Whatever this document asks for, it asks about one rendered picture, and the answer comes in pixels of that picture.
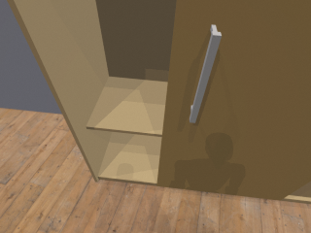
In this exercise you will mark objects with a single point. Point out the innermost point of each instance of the handle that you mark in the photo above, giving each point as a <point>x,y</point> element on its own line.
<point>205,72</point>

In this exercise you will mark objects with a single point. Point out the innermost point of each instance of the wardrobe door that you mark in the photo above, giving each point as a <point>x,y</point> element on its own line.
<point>252,134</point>
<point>304,191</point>

